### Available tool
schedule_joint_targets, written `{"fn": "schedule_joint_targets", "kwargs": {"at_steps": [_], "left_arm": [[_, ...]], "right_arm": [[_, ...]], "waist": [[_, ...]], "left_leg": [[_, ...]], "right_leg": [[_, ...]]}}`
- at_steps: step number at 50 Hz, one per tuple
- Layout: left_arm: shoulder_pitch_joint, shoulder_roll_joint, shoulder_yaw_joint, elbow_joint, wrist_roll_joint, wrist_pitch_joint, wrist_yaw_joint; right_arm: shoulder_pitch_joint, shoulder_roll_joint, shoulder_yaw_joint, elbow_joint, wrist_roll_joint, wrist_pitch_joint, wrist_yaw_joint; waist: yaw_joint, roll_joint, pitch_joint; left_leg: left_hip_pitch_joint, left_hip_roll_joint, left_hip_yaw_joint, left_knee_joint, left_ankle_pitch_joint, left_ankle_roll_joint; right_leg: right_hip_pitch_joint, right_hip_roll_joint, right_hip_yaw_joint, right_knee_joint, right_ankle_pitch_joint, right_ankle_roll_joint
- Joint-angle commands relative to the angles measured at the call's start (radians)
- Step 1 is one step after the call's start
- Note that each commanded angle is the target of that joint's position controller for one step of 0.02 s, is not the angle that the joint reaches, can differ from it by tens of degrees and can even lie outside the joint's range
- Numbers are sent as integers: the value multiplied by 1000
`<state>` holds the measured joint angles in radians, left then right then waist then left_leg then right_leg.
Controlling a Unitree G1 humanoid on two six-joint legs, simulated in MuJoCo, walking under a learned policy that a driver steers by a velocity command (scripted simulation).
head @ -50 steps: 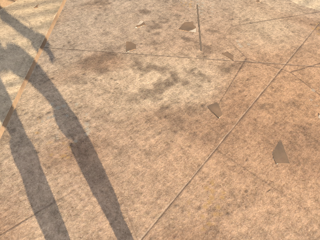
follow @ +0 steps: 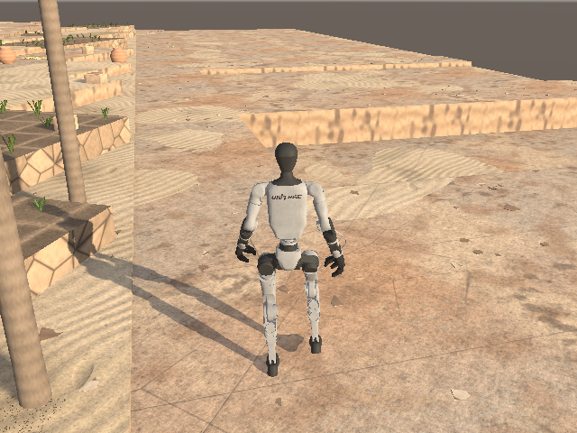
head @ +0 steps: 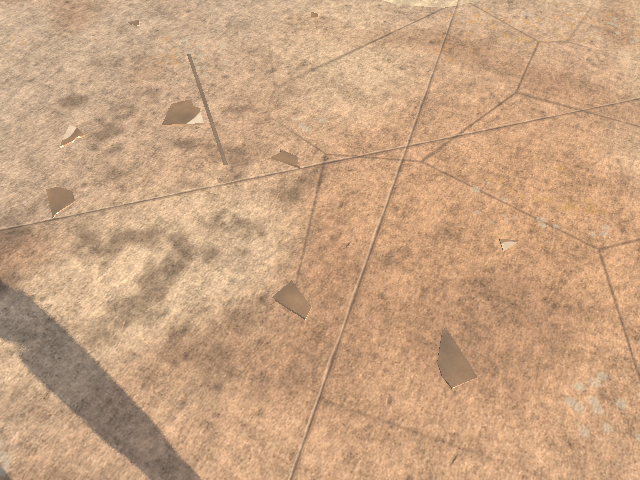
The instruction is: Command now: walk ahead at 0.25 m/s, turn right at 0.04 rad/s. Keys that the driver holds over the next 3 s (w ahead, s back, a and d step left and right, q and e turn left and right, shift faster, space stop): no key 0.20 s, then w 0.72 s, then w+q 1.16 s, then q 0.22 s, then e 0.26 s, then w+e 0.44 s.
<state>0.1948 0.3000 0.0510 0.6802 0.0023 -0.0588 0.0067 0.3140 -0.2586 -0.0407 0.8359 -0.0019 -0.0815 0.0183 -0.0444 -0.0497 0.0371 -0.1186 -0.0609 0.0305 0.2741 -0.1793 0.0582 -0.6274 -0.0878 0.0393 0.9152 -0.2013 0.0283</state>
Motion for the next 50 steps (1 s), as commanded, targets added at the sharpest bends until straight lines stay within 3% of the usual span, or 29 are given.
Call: {"fn": "schedule_joint_targets", "kwargs": {"at_steps": [1,5,7,8,9,10,11,12,13,14,15,17,21,24,26,28,29,30,31,32,33,34,36,38,41,44,47,50], "left_arm": [[-13,13,-2,-55,3,-12,-6],[-73,47,11,-73,1,-18,-23],[-34,74,24,-61,10,-22,-27],[25,89,34,-38,18,-24,-24],[72,146,48,-32,25,-26,-15],[103,177,45,-42,47,-18,-6],[140,105,30,-30,30,-2,-8],[156,119,36,-18,-6,12,-16],[130,135,43,-9,-21,19,-17],[76,129,39,-14,-18,20,-15],[23,130,37,-18,-7,15,-13],[-26,117,36,-19,5,5,-7],[-35,130,46,-1,-8,-12,-1],[-2,156,54,23,-18,-5,-5],[-2,160,53,34,-28,5,-6],[-12,132,44,41,-28,15,-6],[-24,93,31,40,-22,17,-6],[-53,11,7,21,-10,15,-10],[-47,-15,2,-13,-6,-3,-13],[-71,64,20,-28,-27,-19,-8],[-60,106,32,-20,-36,-25,-9],[-46,110,36,-2,-25,-25,-9],[-64,90,37,7,-3,-27,-7],[-86,50,30,7,-5,-25,-10],[-145,15,20,-8,-12,-23,-17],[-238,-4,8,-35,-19,-27,-33],[-316,-4,2,-62,-26,-35,-52],[-322,25,7,-77,-27,-49,-64]], "right_arm": [[-74,-168,-35,-64,5,-6,-15],[-33,-184,-35,-27,16,17,-21],[-58,-186,-36,-21,22,28,-25],[-63,-174,-33,-19,21,32,-26],[-24,-148,-23,-19,3,29,-26],[99,-77,3,-17,-19,22,-20],[137,-77,11,9,-8,32,-15],[84,-157,-10,1,13,44,-10],[23,-172,-20,-14,28,56,-11],[-38,-169,-24,-31,26,65,-15],[-68,-167,-29,-44,20,72,-20],[-34,-133,-24,-28,9,68,-29],[-56,-94,-12,-14,-2,46,-30],[-97,-110,-11,-22,6,35,-21],[-81,-117,-14,-14,10,28,-17],[-5,-115,-19,19,7,25,-17],[64,-119,-23,43,10,23,-20],[148,-169,-32,57,5,18,-28],[149,-268,-49,42,5,21,-27],[125,-273,-54,33,-13,10,-23],[65,-219,-41,12,-8,-3,-22],[30,-184,-31,3,-2,-10,-19],[22,-164,-25,1,4,-12,-21],[63,-141,-17,19,1,-13,-26],[99,-141,-17,37,4,-9,-33],[142,-157,-20,58,7,-1,-37],[188,-163,-24,80,15,11,-36],[190,-180,-34,90,23,25,-40]], "waist": [[24,131,-47],[11,134,-66],[49,126,-78],[79,107,-103],[84,33,-163],[36,-128,-303],[62,-190,-400],[89,-129,-337],[89,-71,-241],[82,-46,-155],[59,-70,-96],[24,-106,-81],[27,-91,-98],[48,-77,-94],[32,-65,-87],[-11,-44,-88],[-42,-16,-76],[-67,151,-59],[-43,326,-7],[-43,300,28],[-13,252,52],[2,218,35],[3,186,19],[-4,173,-2],[-21,165,2],[-54,162,28],[-77,150,67],[-44,163,79]], "left_leg": [[-61,198,-49,-64,640,136],[34,245,-89,1,555,115],[54,250,-106,88,523,89],[44,215,-96,175,530,65],[-9,151,-63,311,418,16],[-211,68,-41,550,7,-48],[-292,35,-89,720,-488,-81],[-391,46,-99,830,-527,-83],[-487,74,-78,886,-453,-78],[-517,102,-71,868,-375,-73],[-485,124,-71,829,-319,-71],[-385,128,-53,752,-235,-71],[-275,130,-31,536,-131,-57],[-246,120,-18,412,-94,-51],[-184,108,1,329,-51,-38],[-51,79,28,268,-64,-19],[15,91,3,212,-114,-3],[87,264,-254,49,-302,48],[145,426,-581,-101,-552,150],[78,478,-719,-159,-690,219],[76,442,-656,-149,-637,192],[84,395,-556,-138,-522,156],[80,332,-407,-149,-311,116],[79,295,-301,-156,-125,110],[69,261,-192,-156,38,104],[75,263,-148,-150,102,105],[110,293,-160,-126,124,116],[154,329,-202,-73,218,108]], "right_leg": [[136,31,-42,-208,199,11],[187,56,-10,-353,264,-23],[253,69,-10,-419,253,-56],[350,88,-27,-478,316,-77],[498,9,36,-474,669,-112],[781,-203,260,-397,994,-258],[829,-290,405,-436,862,-358],[780,-257,434,-508,448,-342],[702,-232,432,-587,18,-310],[582,-206,419,-657,-252,-281],[459,-182,393,-714,-332,-254],[340,-132,305,-769,-294,-233],[291,-105,192,-787,-206,-240],[311,-131,202,-780,-241,-245],[286,-135,200,-756,-293,-231],[203,-98,166,-683,-364,-197],[145,-59,134,-594,-390,-168],[20,34,36,-311,-347,-103],[-214,136,-68,-62,-328,-59],[-287,81,23,71,-303,-74],[-315,39,51,106,-202,-80],[-299,24,45,97,-126,-77],[-244,8,28,35,6,-55],[-197,16,-1,-5,115,-31],[-131,24,-26,-141,215,-10],[-73,36,-43,-277,268,-4],[-50,46,-48,-359,248,-16],[14,60,-30,-427,174,-47]]}}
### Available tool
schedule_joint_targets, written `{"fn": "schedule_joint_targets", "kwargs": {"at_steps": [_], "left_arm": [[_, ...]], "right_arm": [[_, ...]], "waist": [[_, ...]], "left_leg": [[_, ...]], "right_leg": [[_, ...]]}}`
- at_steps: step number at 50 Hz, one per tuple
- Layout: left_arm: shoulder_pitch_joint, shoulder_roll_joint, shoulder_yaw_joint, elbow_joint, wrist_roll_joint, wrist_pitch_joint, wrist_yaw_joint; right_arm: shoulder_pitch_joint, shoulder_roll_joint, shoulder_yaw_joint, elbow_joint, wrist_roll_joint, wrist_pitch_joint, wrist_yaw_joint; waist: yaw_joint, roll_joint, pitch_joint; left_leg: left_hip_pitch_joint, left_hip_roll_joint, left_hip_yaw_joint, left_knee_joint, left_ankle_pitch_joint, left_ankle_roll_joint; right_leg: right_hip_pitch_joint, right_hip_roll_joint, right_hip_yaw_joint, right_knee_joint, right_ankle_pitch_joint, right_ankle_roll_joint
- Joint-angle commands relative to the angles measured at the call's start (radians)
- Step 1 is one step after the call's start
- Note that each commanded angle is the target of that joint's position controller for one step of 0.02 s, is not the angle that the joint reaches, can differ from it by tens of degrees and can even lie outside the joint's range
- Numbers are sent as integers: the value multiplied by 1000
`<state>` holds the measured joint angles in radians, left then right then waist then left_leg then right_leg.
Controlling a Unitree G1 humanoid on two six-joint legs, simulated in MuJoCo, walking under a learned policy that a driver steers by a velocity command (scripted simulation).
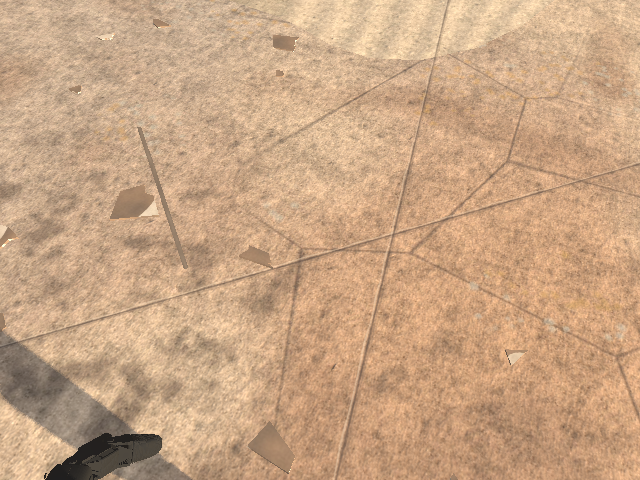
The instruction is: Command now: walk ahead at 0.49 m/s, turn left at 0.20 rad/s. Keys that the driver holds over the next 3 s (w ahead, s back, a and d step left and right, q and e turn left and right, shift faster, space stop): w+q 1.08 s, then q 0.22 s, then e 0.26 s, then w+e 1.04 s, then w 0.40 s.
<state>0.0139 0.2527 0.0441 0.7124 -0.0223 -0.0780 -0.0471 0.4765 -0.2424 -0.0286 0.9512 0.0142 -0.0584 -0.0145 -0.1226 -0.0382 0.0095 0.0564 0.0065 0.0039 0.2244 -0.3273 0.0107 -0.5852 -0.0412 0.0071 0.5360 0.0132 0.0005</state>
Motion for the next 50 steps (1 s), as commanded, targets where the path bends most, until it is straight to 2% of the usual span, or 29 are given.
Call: {"fn": "schedule_joint_targets", "kwargs": {"at_steps": [1,2,3,4,5,6,7,9,10,12,15,20,23,25,27,28,29,30,31,32,33,34,35,36,37,39,41,45,50], "left_arm": [[-109,92,20,-101,-1,-33,-9],[-32,120,33,-81,2,-35,-4],[124,165,57,-34,5,-35,8],[326,228,78,6,20,-32,22],[397,306,93,29,30,-19,24],[393,212,69,29,27,-14,24],[319,156,51,30,20,-14,29],[207,101,37,35,24,-20,27],[170,76,31,41,34,-27,25],[142,73,36,58,34,-38,25],[139,108,49,86,34,-48,34],[176,164,62,112,28,-35,51],[231,195,71,134,12,-16,56],[249,215,77,143,1,1,57],[239,245,86,139,-6,17,60],[229,254,88,135,-10,26,62],[218,240,80,129,-12,31,64],[246,180,56,109,21,24,65],[319,53,16,56,43,-6,50],[195,153,32,47,1,-42,37],[127,181,40,20,-28,-60,31],[125,167,36,28,-13,-68,38],[132,171,42,40,12,-66,46],[155,176,47,46,18,-54,44],[165,171,48,46,23,-42,43],[152,144,43,38,36,-23,46],[75,125,36,12,39,-17,49],[-57,98,21,-29,27,-25,37],[-104,142,32,-60,15,-45,17]], "right_arm": [[15,-208,-53,-27,8,5,-8],[-7,-219,-57,-32,9,8,-8],[-21,-207,-53,-39,6,9,-6],[-44,-168,-38,-72,-12,4,-5],[86,-22,0,-94,-7,-14,-2],[70,-111,-22,-77,21,-30,-1],[-30,-176,-45,-106,43,-34,-2],[-115,-153,-51,-120,24,-27,-10],[-104,-131,-55,-116,19,-13,-10],[-93,-79,-51,-125,21,13,-5],[-160,-74,-53,-173,12,32,-1],[-326,-63,-37,-236,8,18,38],[-418,-73,-34,-287,9,20,57],[-447,-91,-39,-317,8,23,66],[-407,-127,-57,-330,6,30,69],[-314,-159,-77,-314,8,34,68],[-149,-211,-110,-271,12,38,57],[-2,-311,-145,-240,17,51,34],[-66,-384,-143,-265,17,35,37],[-49,-288,-116,-291,10,18,47],[-87,-245,-103,-285,2,3,49],[-148,-221,-95,-293,4,-5,48],[-212,-192,-86,-306,-1,-5,44],[-246,-171,-77,-324,-14,-7,38],[-254,-171,-76,-330,-15,-8,35],[-235,-188,-80,-325,-6,-13,23],[-203,-209,-87,-315,-3,-12,8],[-152,-214,-90,-295,2,-3,-3],[-99,-202,-91,-268,10,10,-8]], "waist": [[59,162,88],[109,168,40],[185,153,-64],[270,85,-233],[218,-208,-405],[238,-203,-413],[228,-148,-229],[174,-53,-77],[141,-68,-46],[108,-67,-15],[96,-29,37],[149,10,75],[179,23,97],[175,14,94],[134,-22,35],[77,-29,-23],[-12,-9,-107],[-50,143,-201],[83,331,-300],[0,184,-340],[7,145,-201],[52,59,-126],[92,44,-81],[123,66,-72],[135,74,-68],[139,65,-51],[118,69,-18],[66,113,13],[56,136,14]], "left_leg": [[-16,267,-181,11,451,148],[-28,251,-165,93,615,135],[-87,199,-126,254,714,108],[-297,144,-97,534,521,74],[-673,-26,-33,903,-108,4],[-749,-1,-154,1049,-239,3],[-815,47,-138,1087,-169,8],[-754,113,-111,1015,-28,11],[-699,136,-118,982,15,13],[-657,149,-108,952,42,11],[-721,157,-115,853,131,-2],[-691,133,-37,552,364,8],[-722,120,-7,458,344,30],[-719,96,24,423,273,54],[-608,30,83,418,169,91],[-481,-15,112,406,136,117],[-240,-62,114,350,183,154],[61,81,-132,328,191,220],[309,296,-724,170,-39,407],[321,325,-809,59,-103,390],[225,301,-672,47,-32,346],[83,256,-553,54,75,311],[-44,217,-460,46,185,286],[-120,193,-415,26,257,278],[-163,182,-395,7,306,281],[-228,159,-331,-12,385,288],[-256,132,-289,-21,382,272],[-301,84,-256,-8,247,212],[-196,133,-373,100,201,192]], "right_leg": [[37,25,-2,-61,-68,-32],[168,48,-19,-82,-82,-52],[401,52,-27,-90,-59,-83],[746,-99,118,-18,-45,-141],[1087,-370,557,-101,-235,-276],[1018,-386,695,-206,-361,-285],[880,-347,525,-227,-339,-238],[619,-266,304,-291,-184,-195],[539,-229,217,-326,-129,-180],[457,-220,130,-376,-54,-189],[430,-228,33,-418,23,-201],[465,-202,-121,-435,57,-176],[578,-234,-155,-406,86,-161],[654,-251,-179,-347,193,-142],[694,-249,-210,-207,500,-118],[681,-235,-228,-57,623,-104],[586,-197,-254,162,606,-72],[322,-141,-262,497,222,-21],[-78,77,-99,793,-618,28],[-176,50,81,861,-606,6],[-242,9,72,826,-507,-18],[-198,-37,74,742,-422,-27],[-126,-66,75,654,-368,-20],[-60,-85,84,616,-331,-14],[-29,-84,79,581,-312,0],[-15,-72,59,495,-257,35],[-38,-52,52,356,-142,63],[43,6,45,78,77,71],[82,29,82,-44,29,38]]}}
Over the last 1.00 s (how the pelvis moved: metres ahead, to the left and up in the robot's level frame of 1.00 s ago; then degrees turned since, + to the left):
0.36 0.00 -0.01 1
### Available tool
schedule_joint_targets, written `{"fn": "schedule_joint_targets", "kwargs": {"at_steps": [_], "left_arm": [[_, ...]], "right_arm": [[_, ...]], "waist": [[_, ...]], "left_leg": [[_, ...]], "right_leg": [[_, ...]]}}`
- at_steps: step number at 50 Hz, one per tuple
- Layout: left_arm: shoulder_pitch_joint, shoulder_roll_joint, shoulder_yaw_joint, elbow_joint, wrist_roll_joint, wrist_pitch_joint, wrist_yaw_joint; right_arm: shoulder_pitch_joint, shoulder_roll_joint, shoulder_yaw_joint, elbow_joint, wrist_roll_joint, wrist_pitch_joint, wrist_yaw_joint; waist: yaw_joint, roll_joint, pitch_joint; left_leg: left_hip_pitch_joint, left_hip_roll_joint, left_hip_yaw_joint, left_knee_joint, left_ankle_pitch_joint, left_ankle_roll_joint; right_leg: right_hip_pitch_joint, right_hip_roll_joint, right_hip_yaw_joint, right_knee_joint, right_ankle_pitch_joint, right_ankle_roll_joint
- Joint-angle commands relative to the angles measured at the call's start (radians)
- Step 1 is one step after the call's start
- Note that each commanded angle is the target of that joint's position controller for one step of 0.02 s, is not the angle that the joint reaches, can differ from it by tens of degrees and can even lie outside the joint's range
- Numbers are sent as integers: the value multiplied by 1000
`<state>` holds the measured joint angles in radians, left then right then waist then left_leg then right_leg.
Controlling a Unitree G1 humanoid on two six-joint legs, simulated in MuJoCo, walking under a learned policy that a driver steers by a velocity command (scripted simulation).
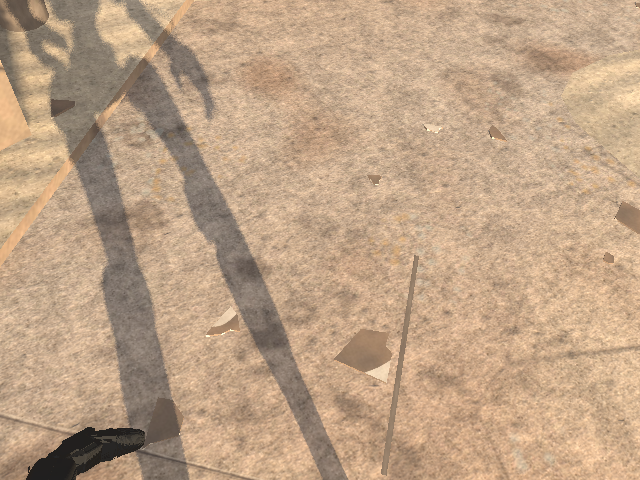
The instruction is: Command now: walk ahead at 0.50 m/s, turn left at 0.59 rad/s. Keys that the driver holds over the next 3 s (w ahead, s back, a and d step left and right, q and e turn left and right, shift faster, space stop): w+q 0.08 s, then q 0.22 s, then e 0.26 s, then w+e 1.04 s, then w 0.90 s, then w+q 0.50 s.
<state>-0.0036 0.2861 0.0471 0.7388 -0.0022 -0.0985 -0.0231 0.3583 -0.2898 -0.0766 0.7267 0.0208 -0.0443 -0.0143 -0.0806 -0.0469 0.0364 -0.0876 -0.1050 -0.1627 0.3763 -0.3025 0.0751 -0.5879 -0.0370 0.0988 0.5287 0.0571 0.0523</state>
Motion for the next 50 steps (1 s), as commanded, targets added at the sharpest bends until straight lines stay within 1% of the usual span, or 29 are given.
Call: {"fn": "schedule_joint_targets", "kwargs": {"at_steps": [1,3,4,5,6,7,8,9,10,13,15,19,22,25,26,27,28,29,31,33,35,38,42,44,45,46,47,48,50], "left_arm": [[-71,120,34,-84,-6,-30,-9],[41,144,51,-54,-5,-41,-5],[155,178,66,-34,7,-46,1],[298,240,80,-25,20,-43,11],[323,292,90,5,31,-28,2],[269,176,65,-28,9,-22,-1],[218,116,47,-45,9,-12,5],[171,99,38,-51,17,-3,6],[144,86,34,-43,16,5,8],[125,109,40,-12,20,6,16],[119,143,52,0,15,15,26],[115,148,45,35,-2,37,25],[140,150,36,73,-18,40,5],[149,141,23,98,-36,43,-3],[180,105,8,93,-10,35,-5],[280,62,-7,101,17,30,-11],[272,56,-14,100,0,42,-5],[207,100,-4,81,-17,56,0],[170,165,27,70,-26,87,13],[204,145,38,71,-30,111,18],[204,104,36,68,-22,114,21],[199,62,25,61,-10,105,7],[271,84,36,83,-15,102,-12],[420,114,56,151,-16,103,-5],[515,201,79,162,-13,95,10],[483,304,83,105,-2,64,0],[431,263,73,84,9,39,-7],[381,207,55,69,4,23,-6],[330,162,40,50,-7,25,5]], "right_arm": [[15,-155,-44,-43,3,0,-11],[-8,-140,-40,-51,1,9,-12],[-14,-97,-24,-62,-5,8,-8],[5,-43,-3,-87,-27,8,-10],[152,-22,3,-117,13,1,-11],[136,-141,-18,-79,17,7,-18],[30,-187,-34,-91,7,17,-19],[-17,-185,-39,-98,-3,28,-22],[-42,-177,-45,-111,-11,37,-23],[-34,-90,-28,-135,5,62,-16],[-69,-73,-20,-160,0,69,-14],[-128,-36,1,-170,-17,58,0],[-183,-45,3,-168,-27,51,6],[-163,-90,-13,-155,-34,38,2],[-144,-159,-27,-161,-47,37,-11],[-152,-200,-33,-178,-64,53,-25],[-167,-131,-17,-171,-52,63,-23],[-158,-118,-17,-161,-42,65,-16],[-91,-191,-45,-127,-28,57,-20],[-163,-157,-35,-115,-18,31,-22],[-224,-125,-30,-110,-15,12,-22],[-271,-133,-41,-98,-16,-10,-15],[-276,-155,-53,-70,7,-6,2],[-279,-87,-34,-61,-3,3,5],[-296,-13,-12,-76,-23,6,11],[-342,-9,-7,-143,-12,-11,7],[-363,-75,-18,-145,24,-38,11],[-349,-118,-29,-135,30,-56,15],[-313,-128,-38,-92,-23,-71,6]], "waist": [[25,160,-16],[87,188,-53],[143,161,-148],[182,14,-295],[90,-351,-363],[109,-180,-280],[129,-82,-180],[111,-6,-133],[92,-1,-95],[64,-82,-73],[69,-71,-90],[81,-40,-133],[95,-39,-120],[56,-29,-114],[68,35,-172],[115,176,-250],[88,237,-297],[58,228,-261],[5,233,-170],[60,228,-79],[83,228,-43],[105,197,-59],[146,157,-75],[191,46,-45],[213,-217,-16],[188,-293,29],[186,-174,49],[153,-137,72],[121,-68,45]], "left_leg": [[-32,254,-232,-22,194,122],[-30,230,-248,72,271,95],[-81,174,-202,236,290,61],[-227,83,-98,541,68,8],[-575,-18,-22,826,-349,-55],[-652,64,-61,937,-304,-79],[-650,90,-30,951,-230,-94],[-602,122,4,933,-186,-109],[-578,147,18,889,-164,-115],[-508,170,83,768,-114,-126],[-523,181,97,677,-48,-134],[-363,158,115,429,107,-115],[-274,133,137,257,158,-100],[-72,118,140,-18,362,-49],[81,239,37,20,705,-13],[256,422,-93,115,944,97],[222,462,-130,102,822,176],[189,431,-131,48,592,172],[117,466,-187,-86,111,181],[-36,442,-141,-177,-181,143],[-109,407,-44,-222,-176,109],[-170,369,100,-218,-73,83],[-211,382,157,-132,-200,65],[-340,315,243,96,-306,11],[-511,216,345,519,-318,-68],[-811,66,203,741,-350,-88],[-878,134,87,811,-265,-58],[-878,169,78,782,-147,-38],[-780,199,86,677,19,-49]], "right_leg": [[105,27,-8,-44,-62,-26],[253,41,-39,-90,-116,-63],[453,-20,1,-85,-120,-106],[714,-207,193,-62,-90,-162],[938,-400,667,-171,-171,-325],[873,-388,632,-184,-196,-302],[753,-347,423,-166,-37,-267],[637,-304,278,-161,155,-251],[553,-267,183,-161,281,-246],[445,-217,21,-228,368,-257],[468,-242,-20,-251,406,-282],[446,-205,-99,-254,395,-281],[465,-188,-82,-217,334,-259],[421,-143,-45,-108,181,-184],[351,-92,-61,-44,16,-120],[191,-25,-103,47,-384,-56],[176,-13,-101,112,-576,-26],[131,-1,-112,185,-616,-16],[-19,-10,-106,485,-687,-13],[-17,-44,-78,548,-601,-25],[17,-53,-100,502,-511,-28],[168,-59,-128,311,-413,-51],[345,-20,-205,123,-330,-91],[494,33,-212,53,-407,-133],[554,-145,109,-132,-576,-218],[585,-311,664,-372,-863,-387],[570,-361,717,-437,-945,-411],[555,-336,631,-409,-851,-369],[527,-243,417,-354,-565,-295]]}}
Over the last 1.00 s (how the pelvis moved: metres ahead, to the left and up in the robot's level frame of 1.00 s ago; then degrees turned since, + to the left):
0.53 0.11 0.00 32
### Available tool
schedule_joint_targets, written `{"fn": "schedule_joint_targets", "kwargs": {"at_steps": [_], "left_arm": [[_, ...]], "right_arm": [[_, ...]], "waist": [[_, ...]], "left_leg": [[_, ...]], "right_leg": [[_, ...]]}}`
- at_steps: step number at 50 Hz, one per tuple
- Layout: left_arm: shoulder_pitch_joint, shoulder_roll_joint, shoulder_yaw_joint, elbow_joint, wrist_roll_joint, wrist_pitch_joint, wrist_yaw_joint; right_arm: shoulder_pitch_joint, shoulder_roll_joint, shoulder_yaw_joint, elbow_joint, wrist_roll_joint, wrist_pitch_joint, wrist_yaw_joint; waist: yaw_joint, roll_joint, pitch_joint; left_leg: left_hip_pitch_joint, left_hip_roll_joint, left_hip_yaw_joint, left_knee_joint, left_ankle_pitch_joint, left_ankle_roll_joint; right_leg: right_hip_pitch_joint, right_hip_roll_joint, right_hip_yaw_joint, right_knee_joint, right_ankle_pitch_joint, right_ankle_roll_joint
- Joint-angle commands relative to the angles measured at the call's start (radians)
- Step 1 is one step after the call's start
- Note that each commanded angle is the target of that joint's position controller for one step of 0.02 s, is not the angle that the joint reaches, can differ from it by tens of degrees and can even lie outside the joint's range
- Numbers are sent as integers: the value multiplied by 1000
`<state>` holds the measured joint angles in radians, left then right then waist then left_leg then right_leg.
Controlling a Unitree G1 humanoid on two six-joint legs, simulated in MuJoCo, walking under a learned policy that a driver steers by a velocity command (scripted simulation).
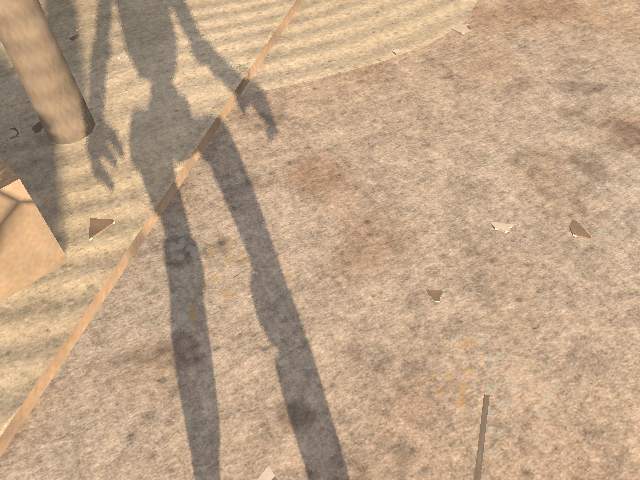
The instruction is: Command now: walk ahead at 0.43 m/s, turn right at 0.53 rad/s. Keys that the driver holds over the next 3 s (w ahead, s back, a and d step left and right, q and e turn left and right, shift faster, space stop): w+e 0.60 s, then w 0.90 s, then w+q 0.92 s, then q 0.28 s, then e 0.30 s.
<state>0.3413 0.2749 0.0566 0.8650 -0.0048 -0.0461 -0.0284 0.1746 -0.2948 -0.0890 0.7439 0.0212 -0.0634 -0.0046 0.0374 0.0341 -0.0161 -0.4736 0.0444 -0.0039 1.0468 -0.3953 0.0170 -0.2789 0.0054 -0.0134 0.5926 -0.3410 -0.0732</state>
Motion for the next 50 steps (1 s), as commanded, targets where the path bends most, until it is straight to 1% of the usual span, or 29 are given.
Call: {"fn": "schedule_joint_targets", "kwargs": {"at_steps": [1,5,8,13,16,17,18,19,20,21,22,23,24,25,27,29,34,38,40,41,42,43,44,45,46,47,48,49,50], "left_arm": [[-9,158,25,-80,-3,-25,18],[62,153,27,-68,-10,-23,48],[107,151,32,-60,-15,-15,58],[152,158,45,-54,-26,2,68],[110,173,59,-70,-22,12,71],[88,164,56,-84,-18,14,67],[55,144,47,-113,-8,15,61],[91,64,25,-141,15,11,60],[239,21,7,-161,-30,-3,55],[181,132,30,-132,-49,-2,55],[67,171,40,-151,-44,0,52],[16,155,40,-159,-30,0,54],[-9,143,44,-169,-19,1,50],[2,125,45,-173,-24,8,44],[-10,81,36,-191,-29,24,39],[-61,70,30,-223,-21,30,37],[-191,41,6,-259,-14,4,9],[-318,55,0,-311,-15,-5,-11],[-320,82,9,-325,-10,-6,-16],[-271,105,21,-318,-6,-4,-15],[-141,139,43,-282,-4,-2,-11],[16,201,74,-236,-6,4,1],[125,319,98,-222,5,9,16],[131,286,81,-233,-4,4,12],[84,215,57,-231,1,-5,4],[26,186,47,-230,-1,-10,4],[-34,155,38,-226,0,-14,3],[-76,124,28,-232,7,-20,1],[-99,115,26,-234,12,-25,1]], "right_arm": [[-136,-119,-28,-104,-31,-52,-2],[-199,-51,-11,-112,-24,-47,9],[-285,-18,3,-137,-12,-49,27],[-371,-37,8,-173,-2,-68,52],[-269,-85,-8,-152,-2,-76,47],[-155,-119,-26,-121,-6,-78,37],[9,-158,-40,-92,-19,-77,27],[168,-221,-51,-74,-33,-67,16],[164,-232,-45,-53,-37,-63,31],[108,-115,-19,-70,-22,-57,28],[57,-71,-8,-69,-14,-50,21],[18,-70,-4,-58,-22,-46,21],[0,-54,-1,-46,-31,-46,21],[-13,-49,2,-36,-39,-50,19],[-17,-54,-3,-14,-28,-63,18],[-17,-84,-11,4,-22,-69,16],[20,-127,-16,36,-15,-56,17],[111,-176,-24,82,8,-34,18],[127,-198,-28,100,16,-18,15],[120,-211,-28,105,18,-11,12],[107,-206,-22,109,19,-3,8],[120,-170,-5,103,5,-4,2],[188,-69,33,57,-25,-18,9],[204,-66,42,79,-18,-41,18],[116,-152,16,58,22,-51,28],[50,-141,21,35,31,-57,28],[30,-129,22,37,13,-57,22],[38,-130,16,45,0,-47,19],[68,-116,18,56,-2,-35,21]], "waist": [[1,-148,77],[14,-120,45],[43,-145,62],[61,-149,94],[-1,-190,60],[-58,-188,-13],[-142,-166,-155],[-164,19,-331],[-71,374,-426],[-93,217,-271],[-106,106,-126],[-81,20,-58],[-63,22,-18],[-40,49,-9],[-29,62,15],[-29,37,47],[-72,-3,71],[-106,-1,103],[-83,20,87],[-42,38,45],[37,37,-33],[104,19,-130],[88,-195,-281],[79,-243,-426],[91,-167,-304],[68,-150,-171],[31,-99,-95],[-4,-109,-57],[-32,-119,-49]], "left_leg": [[-338,45,-70,-53,176,-2],[-262,-13,-42,-286,370,-50],[-194,-48,-25,-443,454,-64],[-141,-58,-47,-570,464,-49],[21,-68,-36,-585,370,-10],[187,-80,-14,-608,371,19],[464,-2,-74,-571,357,70],[794,203,-332,-548,232,134],[948,391,-811,-712,27,259],[831,348,-737,-753,-103,221],[670,304,-532,-764,-31,182],[532,263,-418,-783,108,167],[445,232,-335,-805,210,164],[390,212,-268,-832,253,162],[342,213,-189,-881,298,182],[331,227,-130,-916,350,197],[343,172,46,-928,459,176],[454,217,61,-903,484,160],[526,241,69,-834,644,144],[540,237,88,-751,810,129],[504,207,132,-589,935,101],[359,162,164,-374,855,63],[-37,41,182,35,377,-7],[-176,-60,-10,240,-192,-18],[-271,-2,-73,300,-158,-4],[-294,42,-51,261,-82,9],[-266,78,-41,185,-9,8],[-201,104,-48,129,43,5],[-145,112,-52,108,80,-3]], "right_leg": [[214,-250,459,-420,-63,-149],[249,-179,295,-402,279,-122],[213,-153,259,-392,310,-110],[247,-194,339,-334,309,-111],[250,-204,362,-243,501,-81],[232,-160,335,-130,643,-57],[126,-102,308,84,610,-24],[-107,6,227,403,257,17],[-382,79,214,666,-279,50],[-464,-6,224,751,-203,57],[-467,-44,176,729,-107,58],[-423,-83,154,695,-40,58],[-392,-109,155,651,-5,57],[-349,-130,154,627,15,54],[-353,-147,132,584,21,59],[-403,-158,128,510,71,71],[-343,-122,70,191,326,63],[-335,-88,23,34,303,36],[-297,-57,-3,-11,216,8],[-205,-26,-29,-32,189,-11],[-10,11,-58,-82,232,-38],[260,-1,-15,-58,274,-66],[649,-271,426,-68,191,-207],[714,-408,792,-233,146,-304],[633,-372,659,-253,134,-255],[487,-324,501,-262,201,-219],[354,-281,397,-284,274,-192],[250,-249,328,-318,340,-176],[186,-236,301,-356,348,-178]]}}
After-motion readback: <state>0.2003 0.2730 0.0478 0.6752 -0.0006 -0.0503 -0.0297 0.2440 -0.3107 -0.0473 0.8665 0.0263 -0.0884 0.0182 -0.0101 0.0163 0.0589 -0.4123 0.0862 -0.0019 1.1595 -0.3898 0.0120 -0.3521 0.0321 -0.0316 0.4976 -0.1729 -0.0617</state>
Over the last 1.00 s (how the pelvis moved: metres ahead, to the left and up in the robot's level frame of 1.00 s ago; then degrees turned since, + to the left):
0.32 -0.06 -0.01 -3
